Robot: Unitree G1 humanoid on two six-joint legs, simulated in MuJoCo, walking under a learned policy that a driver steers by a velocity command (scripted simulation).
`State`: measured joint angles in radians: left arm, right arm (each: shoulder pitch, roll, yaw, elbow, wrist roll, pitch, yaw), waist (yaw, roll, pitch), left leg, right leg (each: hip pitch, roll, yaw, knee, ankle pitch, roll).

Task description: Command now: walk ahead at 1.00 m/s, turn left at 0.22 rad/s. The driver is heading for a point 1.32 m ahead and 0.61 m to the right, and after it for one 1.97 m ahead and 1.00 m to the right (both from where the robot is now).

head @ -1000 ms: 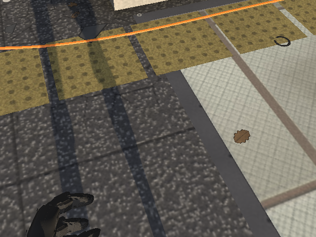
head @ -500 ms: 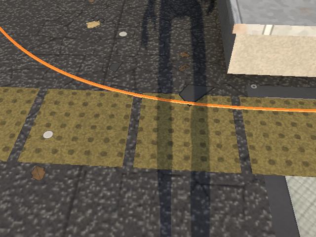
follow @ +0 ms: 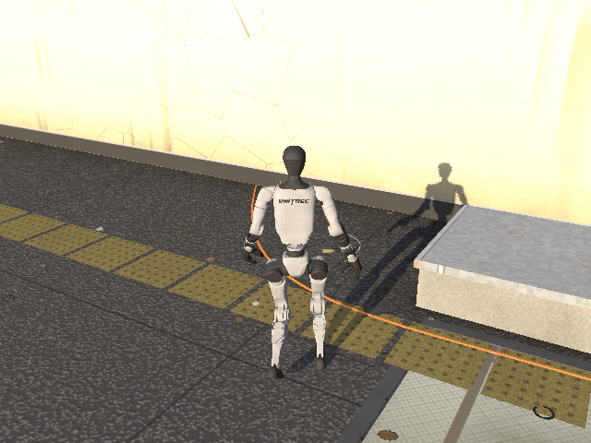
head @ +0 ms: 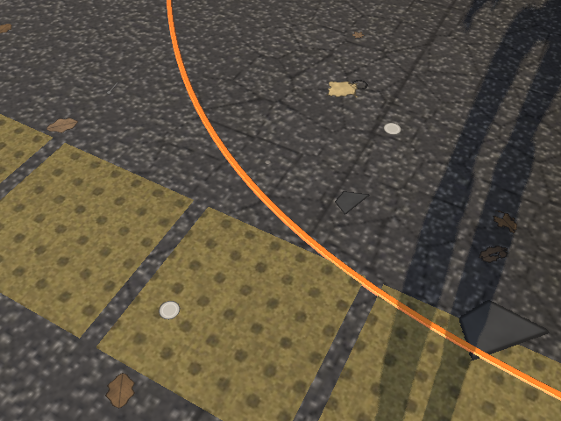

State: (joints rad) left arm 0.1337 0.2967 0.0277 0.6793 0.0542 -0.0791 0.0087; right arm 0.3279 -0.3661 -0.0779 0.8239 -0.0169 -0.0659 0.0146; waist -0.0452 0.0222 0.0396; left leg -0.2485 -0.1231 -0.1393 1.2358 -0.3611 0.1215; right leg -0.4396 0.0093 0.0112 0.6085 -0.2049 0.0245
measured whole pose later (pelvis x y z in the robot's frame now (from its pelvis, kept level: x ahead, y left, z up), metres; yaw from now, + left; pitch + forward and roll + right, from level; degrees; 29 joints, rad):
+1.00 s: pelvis +0.85 -0.21 +0.02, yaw -43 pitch +2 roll -1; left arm 0.46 0.32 0.07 0.81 0.00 -0.05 -0.02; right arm 0.02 -0.26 0.03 0.56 -0.04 -0.06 0.02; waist 0.09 -0.01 0.04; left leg -0.73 0.13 -0.10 0.76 -0.06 -0.07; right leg -0.02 0.21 0.18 0.34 -0.31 -0.16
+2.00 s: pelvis +1.40 -0.70 +0.00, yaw -35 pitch +1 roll -2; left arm 0.10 0.31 0.07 0.79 -0.02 0.00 0.04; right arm 0.17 -0.33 -0.10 0.62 0.02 0.02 0.04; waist -0.01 0.01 0.07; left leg -0.49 0.01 0.07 0.62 -0.13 0.08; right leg -0.14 -0.10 -0.29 0.70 -0.47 0.03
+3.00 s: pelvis +1.47 -0.78 +0.01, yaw -7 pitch -1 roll -1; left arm 0.18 0.25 0.04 0.84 0.00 -0.01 0.01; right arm 0.24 -0.23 -0.05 0.62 -0.01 0.02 -0.01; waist 0.02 0.00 0.01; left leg -0.18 -0.02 -0.08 0.55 -0.35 0.01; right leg -0.27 -0.02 0.04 0.56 -0.33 0.02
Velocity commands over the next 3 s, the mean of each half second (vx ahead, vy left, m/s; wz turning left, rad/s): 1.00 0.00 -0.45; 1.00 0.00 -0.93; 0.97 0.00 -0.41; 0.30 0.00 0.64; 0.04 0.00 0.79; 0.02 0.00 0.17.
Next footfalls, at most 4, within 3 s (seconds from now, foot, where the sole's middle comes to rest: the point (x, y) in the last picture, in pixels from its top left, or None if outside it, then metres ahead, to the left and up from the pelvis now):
0.28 left None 0.42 0.11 -0.76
0.72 right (350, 291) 0.78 -0.19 -0.76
1.12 left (368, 169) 1.21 -0.31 -0.76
1.54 right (503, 152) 1.27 -0.76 -0.76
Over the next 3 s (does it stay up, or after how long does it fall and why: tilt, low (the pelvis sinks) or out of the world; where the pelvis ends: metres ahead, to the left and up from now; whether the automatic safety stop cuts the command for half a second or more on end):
stays up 1.47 -0.78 0.01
